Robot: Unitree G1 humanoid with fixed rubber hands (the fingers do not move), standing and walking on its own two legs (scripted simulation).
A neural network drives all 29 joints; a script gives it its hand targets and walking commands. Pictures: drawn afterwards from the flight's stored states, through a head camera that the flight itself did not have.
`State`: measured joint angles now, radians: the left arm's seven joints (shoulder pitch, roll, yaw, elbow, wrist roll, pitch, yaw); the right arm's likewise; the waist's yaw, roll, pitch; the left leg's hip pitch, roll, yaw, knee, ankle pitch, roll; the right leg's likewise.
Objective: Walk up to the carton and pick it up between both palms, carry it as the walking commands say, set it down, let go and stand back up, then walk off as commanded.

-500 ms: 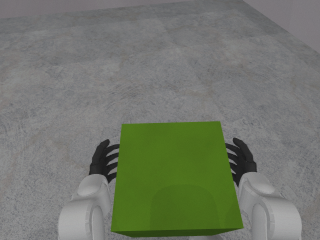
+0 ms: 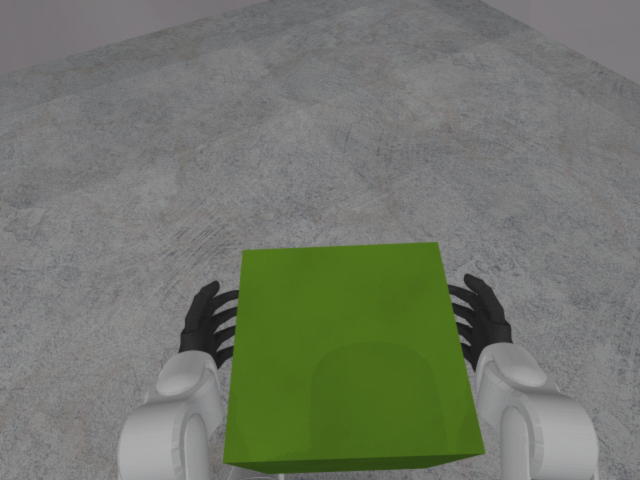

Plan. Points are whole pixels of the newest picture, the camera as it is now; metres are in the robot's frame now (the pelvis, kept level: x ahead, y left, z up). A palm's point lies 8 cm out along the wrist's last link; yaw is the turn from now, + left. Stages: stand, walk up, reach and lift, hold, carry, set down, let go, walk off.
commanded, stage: carry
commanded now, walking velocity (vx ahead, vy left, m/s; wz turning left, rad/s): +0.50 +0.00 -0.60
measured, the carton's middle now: (343, 370) +0.24 +0.00 -0.01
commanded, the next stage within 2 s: none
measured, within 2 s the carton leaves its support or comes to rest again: neither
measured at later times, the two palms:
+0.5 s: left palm (287, 131) +0.59 +0.08 +0.08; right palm (488, 171) +0.47 -0.20 +0.09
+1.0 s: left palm (410, 33) +0.88 -0.15 +0.08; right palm (566, 80) +0.71 -0.40 +0.07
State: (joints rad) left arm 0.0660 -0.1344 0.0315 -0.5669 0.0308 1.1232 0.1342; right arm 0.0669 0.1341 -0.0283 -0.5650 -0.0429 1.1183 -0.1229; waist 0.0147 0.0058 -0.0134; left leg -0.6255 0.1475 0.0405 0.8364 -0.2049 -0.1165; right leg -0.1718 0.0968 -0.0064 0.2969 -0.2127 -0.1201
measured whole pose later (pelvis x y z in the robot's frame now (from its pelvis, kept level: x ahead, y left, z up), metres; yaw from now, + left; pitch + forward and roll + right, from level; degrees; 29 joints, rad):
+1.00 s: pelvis +0.60 -0.14 +0.00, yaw -35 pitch +5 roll +2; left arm 0.09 -0.14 0.03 -0.57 0.03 1.11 0.13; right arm 0.08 0.13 -0.02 -0.57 -0.04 1.12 -0.13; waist 0.01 0.01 -0.02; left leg -0.65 0.14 0.04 0.88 -0.19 -0.11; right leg -0.15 0.11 0.07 0.30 -0.23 -0.13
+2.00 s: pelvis +0.95 -0.44 -0.01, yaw -56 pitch +3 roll +0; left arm 0.07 -0.13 0.02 -0.61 0.04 1.15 0.13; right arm 0.05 0.13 -0.03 -0.62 -0.05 1.18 -0.13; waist 0.00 0.03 -0.04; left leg -0.34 0.06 0.14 0.50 -0.20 -0.01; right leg -0.32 0.03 -0.13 0.39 -0.13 -0.07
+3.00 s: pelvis +0.98 -0.45 -0.01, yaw -47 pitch -5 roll +0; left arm -0.06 -0.13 0.06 0.05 0.14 0.73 0.10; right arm -0.05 0.13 -0.14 0.04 -0.14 0.71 -0.04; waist -0.06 -0.03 0.02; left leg -0.15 -0.05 0.02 0.46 -0.22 0.05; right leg -0.13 0.01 0.02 0.47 -0.25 0.00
